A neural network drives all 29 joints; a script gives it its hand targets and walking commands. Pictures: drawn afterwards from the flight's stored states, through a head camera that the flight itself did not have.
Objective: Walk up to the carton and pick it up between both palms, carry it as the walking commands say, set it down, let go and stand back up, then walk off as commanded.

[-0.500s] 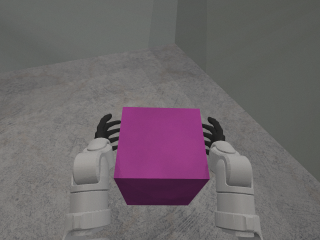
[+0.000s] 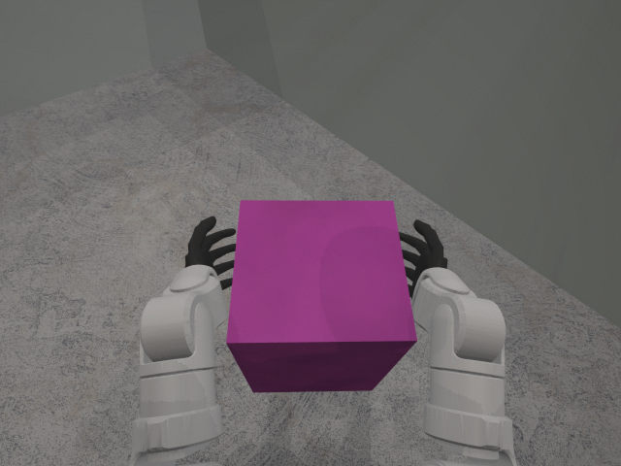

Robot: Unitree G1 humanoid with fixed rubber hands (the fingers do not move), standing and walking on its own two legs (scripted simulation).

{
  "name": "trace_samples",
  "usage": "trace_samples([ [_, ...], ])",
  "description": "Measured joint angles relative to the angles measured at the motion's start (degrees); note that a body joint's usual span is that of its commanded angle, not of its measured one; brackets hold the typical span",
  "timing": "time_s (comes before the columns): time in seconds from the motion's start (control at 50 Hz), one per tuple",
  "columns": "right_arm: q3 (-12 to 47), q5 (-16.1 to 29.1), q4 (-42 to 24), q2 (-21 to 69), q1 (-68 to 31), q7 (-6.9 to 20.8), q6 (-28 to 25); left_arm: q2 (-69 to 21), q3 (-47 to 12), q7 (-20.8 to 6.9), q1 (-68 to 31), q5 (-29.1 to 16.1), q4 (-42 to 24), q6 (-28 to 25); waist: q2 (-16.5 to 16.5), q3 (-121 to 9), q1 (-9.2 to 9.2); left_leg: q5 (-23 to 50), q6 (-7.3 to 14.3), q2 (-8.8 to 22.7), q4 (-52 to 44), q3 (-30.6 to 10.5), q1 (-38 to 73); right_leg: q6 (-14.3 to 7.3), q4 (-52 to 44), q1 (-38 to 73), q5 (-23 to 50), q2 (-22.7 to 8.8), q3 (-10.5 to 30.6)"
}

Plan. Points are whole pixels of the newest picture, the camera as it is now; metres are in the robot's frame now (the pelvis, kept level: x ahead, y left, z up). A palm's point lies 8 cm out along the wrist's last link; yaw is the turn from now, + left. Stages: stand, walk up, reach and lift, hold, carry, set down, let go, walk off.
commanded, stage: carry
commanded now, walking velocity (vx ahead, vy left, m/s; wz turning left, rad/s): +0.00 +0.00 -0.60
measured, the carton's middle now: (314, 308) +0.33 -0.01 +0.02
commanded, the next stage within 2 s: none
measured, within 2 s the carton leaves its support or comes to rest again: neither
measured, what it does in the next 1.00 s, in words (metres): steps on the spot, turning right: left foot, then right foot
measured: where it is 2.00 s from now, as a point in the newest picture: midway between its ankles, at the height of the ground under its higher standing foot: outside the picture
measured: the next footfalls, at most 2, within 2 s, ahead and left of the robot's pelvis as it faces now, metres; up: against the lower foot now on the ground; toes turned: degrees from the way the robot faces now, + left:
left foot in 0.08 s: +0.05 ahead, +0.11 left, +0.00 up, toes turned +2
right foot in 0.38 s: +0.00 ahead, -0.12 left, +0.00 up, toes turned -23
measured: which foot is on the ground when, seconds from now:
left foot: up 0.00-0.06, down 0.08-0.38, up 0.40-0.68, down 0.70-1.00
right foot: down 0.00-0.08, up 0.10-0.36, down 0.38-0.70, up 0.72-0.96, down 0.98-1.00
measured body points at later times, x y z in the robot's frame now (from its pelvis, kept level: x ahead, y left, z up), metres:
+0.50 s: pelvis -0.03 -0.01 +0.00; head -0.01 -0.02 +0.45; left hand +0.34 +0.00 +0.09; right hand +0.24 -0.26 +0.08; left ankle -0.01 +0.11 -0.67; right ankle -0.04 -0.10 -0.72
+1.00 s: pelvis -0.09 +0.00 +0.00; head -0.07 -0.01 +0.45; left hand +0.28 -0.09 +0.10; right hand +0.12 -0.31 +0.09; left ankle +0.01 +0.10 -0.72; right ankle -0.14 -0.08 -0.72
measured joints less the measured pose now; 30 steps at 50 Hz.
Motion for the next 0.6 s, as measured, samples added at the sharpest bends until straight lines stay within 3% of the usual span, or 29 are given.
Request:
trace_samples([
  [0.06,0.66,0.52,-1.36,0.19,0.15,0.06,-1.15,0.40,-0.79,-0.04,0.76,-0.24,-2.56,-0.45,-0.90,0.22,-0.29,2.79,1.15,-1.82,-11.17,0.29,4.40,0.65,0.18,-1.41,0.88,0.83,2.13],
  [0.1,1.00,0.26,-1.78,1.05,0.56,0.11,-2.09,1.07,-1.01,-0.34,1.21,-0.51,-3.87,-0.38,-2.55,0.21,-0.45,8.72,4.26,-2.64,-17.28,1.73,7.06,1.30,2.21,-2.49,0.27,0.65,3.36],
  [0.14,1.54,-0.58,-1.99,1.99,1.41,0.04,-2.18,1.85,-1.36,-0.72,2.46,-0.94,-4.52,0.01,-2.54,-0.04,0.39,8.93,6.47,-1.67,-16.86,3.27,7.37,2.77,9.16,-4.45,-8.76,0.13,0.75],
  [0.18,2.64,-0.99,-2.02,1.64,2.27,0.03,-1.54,2.15,-1.62,-0.64,3.22,-1.31,-4.61,0.71,-1.65,0.04,1.69,8.48,6.77,0.04,-17.56,4.70,8.63,3.62,15.73,-5.49,-12.19,-0.82,-2.53],
  [0.26,2.71,-1.73,-2.00,1.56,2.20,0.09,-0.82,2.84,-1.67,-0.25,2.03,-2.08,-3.41,1.55,-0.02,-0.24,3.30,8.95,5.87,3.16,-18.94,6.84,10.01,3.90,15.65,-3.29,-11.99,-2.27,-5.66],
  [0.34,1.96,-2.85,-1.79,2.03,1.02,0.12,-0.61,3.98,-1.70,-0.24,0.03,-2.95,-1.70,1.63,1.26,-1.57,3.91,7.97,4.49,6.37,-16.77,8.72,9.09,3.56,4.17,2.64,-7.67,-2.30,-8.22],
  [0.38,1.49,-3.04,-1.30,1.89,0.46,0.15,-0.44,4.01,-1.40,-0.28,-1.13,-2.92,-0.45,1.75,1.61,-2.40,3.99,6.36,3.47,8.04,-13.50,9.46,7.86,2.17,-2.87,5.76,-0.77,-1.77,-8.77],
  [0.4,1.36,-2.75,-1.13,1.33,0.48,0.24,-0.40,3.57,-1.39,-0.27,-1.46,-2.59,0.31,1.36,2.20,-2.51,3.97,4.59,2.09,8.40,-10.81,8.31,6.71,0.77,-1.94,4.98,-0.84,-0.99,-8.54],
  [0.46,0.82,-1.27,-0.75,-0.03,1.10,0.32,-0.07,2.04,-1.65,-0.04,-1.26,-1.22,1.43,0.82,1.62,-2.04,2.41,-4.58,-0.70,5.47,0.79,3.68,2.16,-1.42,0.32,3.29,-3.14,-0.81,-7.10],
  [0.52,0.24,-0.27,0.02,-0.40,0.76,0.37,0.00,0.69,-1.03,0.01,-0.53,0.01,1.02,0.51,0.61,-1.19,0.73,-3.66,-1.29,3.32,5.38,2.00,-0.31,-1.39,-0.19,2.51,-2.09,-0.72,-5.18],
  [0.6,0.03,0.45,0.03,-0.49,-0.28,0.60,-0.80,0.08,-0.81,0.01,-0.06,0.66,-0.87,-0.16,-0.67,-0.52,-0.33,-0.26,-0.83,1.36,0.40,1.18,0.36,-1.27,-0.55,0.82,-0.26,-0.11,-2.46],
])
